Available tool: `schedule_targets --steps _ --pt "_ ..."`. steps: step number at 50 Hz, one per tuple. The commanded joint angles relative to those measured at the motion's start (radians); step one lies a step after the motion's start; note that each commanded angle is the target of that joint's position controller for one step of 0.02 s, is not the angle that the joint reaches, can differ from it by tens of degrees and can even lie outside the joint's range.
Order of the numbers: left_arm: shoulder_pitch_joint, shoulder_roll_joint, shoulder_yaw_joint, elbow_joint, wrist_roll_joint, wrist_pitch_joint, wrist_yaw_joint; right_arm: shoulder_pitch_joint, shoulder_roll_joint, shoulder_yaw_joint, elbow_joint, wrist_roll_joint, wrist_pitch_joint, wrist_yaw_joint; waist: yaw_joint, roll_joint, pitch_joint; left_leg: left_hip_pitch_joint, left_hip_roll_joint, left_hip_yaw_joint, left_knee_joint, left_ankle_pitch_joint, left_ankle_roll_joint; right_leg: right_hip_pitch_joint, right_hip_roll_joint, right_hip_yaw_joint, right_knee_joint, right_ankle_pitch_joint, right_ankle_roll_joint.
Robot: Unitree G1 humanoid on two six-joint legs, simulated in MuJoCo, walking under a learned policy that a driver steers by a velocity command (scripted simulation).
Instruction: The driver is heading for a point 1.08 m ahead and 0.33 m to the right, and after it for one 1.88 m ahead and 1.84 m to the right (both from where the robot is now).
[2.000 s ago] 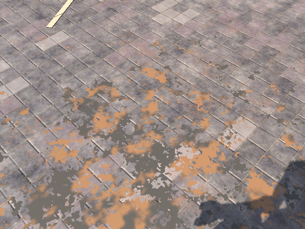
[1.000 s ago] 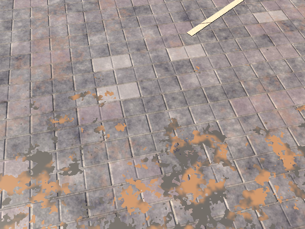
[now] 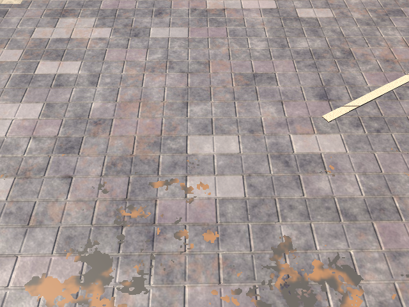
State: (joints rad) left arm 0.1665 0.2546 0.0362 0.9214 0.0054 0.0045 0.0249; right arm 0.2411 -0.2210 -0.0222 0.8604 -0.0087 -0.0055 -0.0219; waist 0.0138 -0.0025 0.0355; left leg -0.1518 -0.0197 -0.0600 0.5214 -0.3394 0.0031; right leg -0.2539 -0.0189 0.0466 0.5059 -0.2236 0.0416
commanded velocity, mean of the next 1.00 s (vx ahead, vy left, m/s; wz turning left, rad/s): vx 0.27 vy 0.00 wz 0.00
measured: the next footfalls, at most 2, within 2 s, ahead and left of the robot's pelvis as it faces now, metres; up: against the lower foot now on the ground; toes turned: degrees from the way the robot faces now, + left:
left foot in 0.96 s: +0.45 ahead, +0.10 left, +0.00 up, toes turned +1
right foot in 1.52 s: +0.74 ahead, -0.16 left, +0.00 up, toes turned -18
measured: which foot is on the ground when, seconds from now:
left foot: down 0.00-0.48, up 0.50-0.94, down 0.96-1.00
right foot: down 0.00-0.96, up 0.98-1.00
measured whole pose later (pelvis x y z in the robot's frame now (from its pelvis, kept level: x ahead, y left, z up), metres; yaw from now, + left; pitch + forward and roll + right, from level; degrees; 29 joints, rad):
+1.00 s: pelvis +0.29 +0.00 -0.02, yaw -1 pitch +1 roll +0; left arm 0.46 0.24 0.03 1.08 0.00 -0.05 0.01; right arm -0.04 -0.24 -0.04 0.81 0.02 -0.10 0.04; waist 0.06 -0.01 0.05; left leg -0.50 -0.01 0.06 0.58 -0.10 0.07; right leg 0.05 -0.01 0.01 0.63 -0.51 -0.01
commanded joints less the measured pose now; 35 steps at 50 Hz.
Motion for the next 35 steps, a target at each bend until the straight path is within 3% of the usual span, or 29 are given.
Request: schedule_targets --steps 1,12,13,15,17,18,20,22,23,24,25,26,27,28,29,31,35 --pt "-0.010 0.106 0.023 -0.018 -0.002 -0.005 0.009 0.024 -0.118 -0.027 -0.019 0.002 -0.012 -0.003 -0.002 0.010 -0.032 -0.086 0.049 -0.042 -0.116 0.245 0.018 0.106 -0.017 0.013 -0.039 0.201 -0.019" --pt "-0.002 0.100 0.024 0.072 -0.005 0.005 0.021 0.045 -0.111 -0.019 0.071 0.004 -0.013 -0.006 -0.002 0.013 -0.016 -0.080 0.037 -0.021 -0.136 0.240 0.015 0.111 -0.013 0.007 -0.052 0.192 -0.020" --pt "0.013 0.088 0.021 0.086 -0.005 0.007 0.021 0.064 -0.106 -0.018 0.086 0.004 -0.011 -0.007 -0.003 0.023 -0.035 -0.073 0.032 -0.019 -0.154 0.134 0.020 0.117 0.004 -0.013 -0.047 0.102 -0.020" --pt "-0.001 0.083 0.022 0.092 -0.013 0.006 0.021 0.073 -0.152 -0.032 0.093 0.015 -0.005 -0.013 -0.020 0.082 0.019 -0.100 0.060 -0.085 -0.214 -0.244 0.072 0.025 0.067 -0.081 0.045 -0.182 -0.025" --pt "-0.062 0.078 0.019 0.059 -0.019 -0.019 0.012 0.098 -0.213 -0.051 0.090 0.025 -0.013 -0.015 -0.051 0.181 0.110 -0.103 0.215 -0.299 -0.337 -0.490 0.168 -0.149 0.063 -0.101 0.203 -0.227 -0.039" --pt "-0.083 0.070 0.016 0.045 -0.026 -0.038 0.003 0.104 -0.225 -0.057 0.093 0.030 -0.024 -0.016 -0.057 0.201 0.152 -0.119 0.283 -0.390 -0.373 -0.487 0.212 -0.192 0.022 -0.065 0.261 -0.207 -0.057" --pt "-0.069 0.069 0.017 0.042 -0.038 -0.072 -0.016 0.081 -0.198 -0.055 0.088 0.032 -0.043 -0.014 -0.035 0.188 0.176 -0.056 0.314 -0.395 -0.357 -0.345 0.227 -0.256 -0.026 -0.036 0.250 -0.253 -0.092" --pt "0.042 0.064 0.022 0.086 -0.041 -0.094 -0.032 0.013 -0.188 -0.053 0.072 0.046 -0.043 -0.009 0.035 0.144 0.131 -0.116 0.240 -0.256 -0.285 -0.211 0.169 -0.027 -0.005 -0.082 0.014 -0.135 -0.113" --pt "0.137 0.077 0.035 0.135 -0.034 -0.095 -0.033 -0.002 -0.178 -0.050 0.063 0.042 -0.042 -0.006 0.067 0.111 0.081 -0.190 0.177 -0.181 -0.209 -0.110 0.141 0.158 0.041 -0.103 -0.031 -0.029 -0.097" --pt "0.247 0.114 0.050 0.166 -0.027 -0.095 -0.033 -0.025 -0.142 -0.038 0.049 0.033 -0.048 -0.003 0.108 0.005 0.027 -0.270 0.100 -0.078 -0.007 0.027 0.097 0.303 -0.030 0.030 -0.089 -0.042 -0.112" --pt "0.375 0.234 0.077 0.185 -0.029 -0.097 -0.036 -0.032 -0.080 -0.023 0.009 0.022 -0.061 -0.006 0.131 -0.282 -0.040 -0.455 -0.035 0.069 0.333 -0.071 0.018 0.449 -0.251 0.434 -0.259 -0.183 -0.232" --pt "0.376 0.204 0.058 0.186 -0.013 -0.108 -0.045 -0.035 -0.108 -0.032 -0.004 0.042 -0.076 -0.007 0.112 -0.267 -0.039 -0.559 -0.040 -0.020 0.555 -0.237 0.017 0.434 -0.366 0.689 -0.349 -0.280 -0.323" --pt "0.278 0.147 0.038 0.157 -0.013 -0.120 -0.045 -0.023 -0.132 -0.038 0.002 0.062 -0.088 0.001 0.063 -0.160 0.046 -0.627 0.028 -0.063 0.655 -0.172 0.043 0.378 -0.364 0.609 -0.341 -0.295 -0.312" --pt "0.217 0.113 0.028 0.131 -0.013 -0.125 -0.047 -0.018 -0.131 -0.038 0.015 0.063 -0.097 0.010 0.041 -0.115 0.071 -0.634 0.072 -0.052 0.662 -0.069 0.064 0.344 -0.311 0.486 -0.346 -0.268 -0.275" --pt "0.184 0.108 0.023 0.116 -0.013 -0.126 -0.050 -0.027 -0.135 -0.044 0.019 0.053 -0.102 0.012 0.028 -0.087 0.083 -0.642 0.102 -0.031 0.624 0.015 0.072 0.330 -0.277 0.395 -0.356 -0.183 -0.245" --pt "0.203 0.066 0.005 0.116 -0.008 -0.115 -0.048 -0.055 -0.140 -0.055 0.018 0.035 -0.100 0.022 0.027 -0.090 0.062 -0.588 0.131 0.003 0.544 0.116 0.062 0.313 -0.213 0.237 -0.365 0.042 -0.206" --pt "0.268 0.109 0.006 0.125 -0.002 -0.097 -0.024 -0.167 -0.081 -0.042 -0.026 0.028 -0.085 0.032 0.044 -0.065 0.065 -0.602 0.123 0.060 0.369 0.213 0.003 0.292 -0.191 0.121 -0.387 0.278 -0.227"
